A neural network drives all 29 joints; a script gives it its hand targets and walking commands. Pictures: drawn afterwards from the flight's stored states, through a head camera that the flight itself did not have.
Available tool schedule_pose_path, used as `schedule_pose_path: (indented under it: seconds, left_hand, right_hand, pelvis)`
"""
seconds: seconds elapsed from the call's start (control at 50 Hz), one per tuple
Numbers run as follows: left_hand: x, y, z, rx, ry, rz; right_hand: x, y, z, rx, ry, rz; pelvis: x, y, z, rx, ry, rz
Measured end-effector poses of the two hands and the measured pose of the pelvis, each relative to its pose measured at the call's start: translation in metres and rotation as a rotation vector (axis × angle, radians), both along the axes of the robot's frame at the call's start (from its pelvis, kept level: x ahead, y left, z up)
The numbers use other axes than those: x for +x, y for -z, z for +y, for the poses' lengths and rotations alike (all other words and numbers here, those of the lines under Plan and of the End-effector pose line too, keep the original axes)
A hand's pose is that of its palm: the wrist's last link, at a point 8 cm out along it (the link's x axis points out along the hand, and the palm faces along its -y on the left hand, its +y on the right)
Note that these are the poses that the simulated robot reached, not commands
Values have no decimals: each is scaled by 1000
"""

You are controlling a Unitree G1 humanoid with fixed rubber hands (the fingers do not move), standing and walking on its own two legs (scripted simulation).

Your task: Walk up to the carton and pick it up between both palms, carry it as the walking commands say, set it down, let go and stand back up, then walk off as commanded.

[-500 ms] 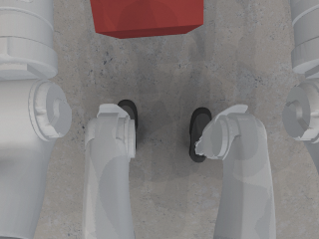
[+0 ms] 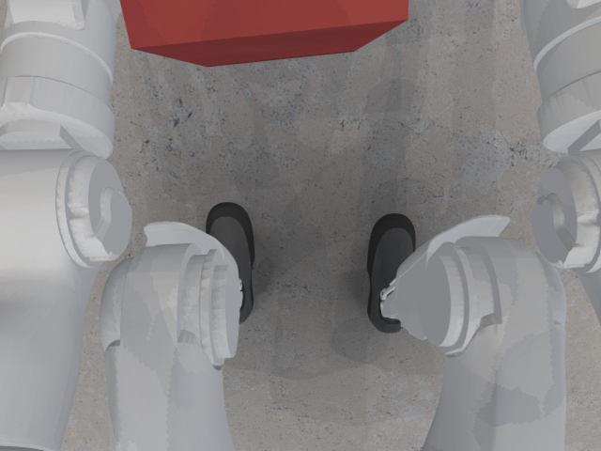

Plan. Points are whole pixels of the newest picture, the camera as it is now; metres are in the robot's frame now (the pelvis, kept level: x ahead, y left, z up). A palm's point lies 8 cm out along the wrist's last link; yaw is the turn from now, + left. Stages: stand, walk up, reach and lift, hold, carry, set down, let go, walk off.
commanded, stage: reach and lift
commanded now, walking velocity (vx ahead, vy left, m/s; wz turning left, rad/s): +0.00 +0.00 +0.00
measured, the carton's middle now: out of the picture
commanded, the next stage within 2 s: none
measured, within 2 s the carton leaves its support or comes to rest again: leaves its support in 1.52 s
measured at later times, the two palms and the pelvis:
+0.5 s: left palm out of the picture +0.56 +0.22 -0.19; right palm out of the picture +0.59 -0.13 -0.17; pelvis +0.00 +0.00 +0.00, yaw +1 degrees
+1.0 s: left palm out of the picture +0.57 +0.21 -0.19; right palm out of the picture +0.58 -0.09 -0.18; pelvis +0.00 +0.00 +0.00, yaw +1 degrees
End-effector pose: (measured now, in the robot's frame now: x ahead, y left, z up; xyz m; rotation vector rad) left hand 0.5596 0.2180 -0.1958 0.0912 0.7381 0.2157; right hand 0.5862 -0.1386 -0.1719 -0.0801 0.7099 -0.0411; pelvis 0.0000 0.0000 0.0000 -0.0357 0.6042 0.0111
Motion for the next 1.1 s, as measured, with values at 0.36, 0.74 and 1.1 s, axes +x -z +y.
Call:
schedule_pose_path:
  seconds: [0.36, 0.74, 1.1]
  left_hand:
    - [2, -3, 0, 6, -11, -2]
    - [6, -7, -6, 3, 24, -22]
    - [6, -4, -8, -27, 30, 3]
  right_hand:
    - [4, 0, 2, 7, -24, -12]
    - [-4, 8, 40, 65, -99, 14]
    - [-4, 9, 49, 64, -130, 12]
  pelvis:
    - [3, 2, -5, 15, -1, -6]
    - [3, 2, -5, 15, 0, -5]
    - [4, 3, -4, 12, -2, -3]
